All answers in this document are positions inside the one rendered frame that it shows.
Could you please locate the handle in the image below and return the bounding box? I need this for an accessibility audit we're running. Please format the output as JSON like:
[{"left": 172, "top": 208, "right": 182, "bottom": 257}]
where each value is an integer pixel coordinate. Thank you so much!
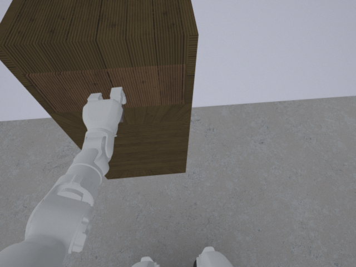
[{"left": 120, "top": 105, "right": 124, "bottom": 122}]

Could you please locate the cabinet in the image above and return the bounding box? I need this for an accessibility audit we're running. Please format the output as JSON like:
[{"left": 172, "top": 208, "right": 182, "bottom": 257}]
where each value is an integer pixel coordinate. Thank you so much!
[{"left": 0, "top": 0, "right": 199, "bottom": 179}]

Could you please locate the left robot upper arm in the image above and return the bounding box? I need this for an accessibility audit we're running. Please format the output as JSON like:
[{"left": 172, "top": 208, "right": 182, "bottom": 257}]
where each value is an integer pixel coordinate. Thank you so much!
[{"left": 0, "top": 194, "right": 95, "bottom": 267}]

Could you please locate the right robot shin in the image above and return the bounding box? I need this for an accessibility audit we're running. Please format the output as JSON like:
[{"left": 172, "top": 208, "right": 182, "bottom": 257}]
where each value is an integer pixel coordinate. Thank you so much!
[{"left": 201, "top": 246, "right": 215, "bottom": 255}]

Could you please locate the drawer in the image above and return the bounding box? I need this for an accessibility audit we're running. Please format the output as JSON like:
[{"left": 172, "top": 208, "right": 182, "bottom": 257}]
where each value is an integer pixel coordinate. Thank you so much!
[{"left": 25, "top": 64, "right": 186, "bottom": 112}]

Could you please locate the robot right thigh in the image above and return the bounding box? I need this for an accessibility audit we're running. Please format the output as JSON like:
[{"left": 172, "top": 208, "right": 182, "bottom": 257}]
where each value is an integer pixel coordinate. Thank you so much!
[{"left": 196, "top": 251, "right": 233, "bottom": 267}]

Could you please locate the left robot hand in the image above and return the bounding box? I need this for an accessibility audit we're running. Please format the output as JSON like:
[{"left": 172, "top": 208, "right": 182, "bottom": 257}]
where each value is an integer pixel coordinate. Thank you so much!
[{"left": 82, "top": 87, "right": 126, "bottom": 137}]

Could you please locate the robot left forearm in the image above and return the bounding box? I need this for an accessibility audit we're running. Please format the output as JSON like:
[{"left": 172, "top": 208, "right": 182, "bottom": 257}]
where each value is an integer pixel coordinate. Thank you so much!
[{"left": 25, "top": 128, "right": 115, "bottom": 239}]

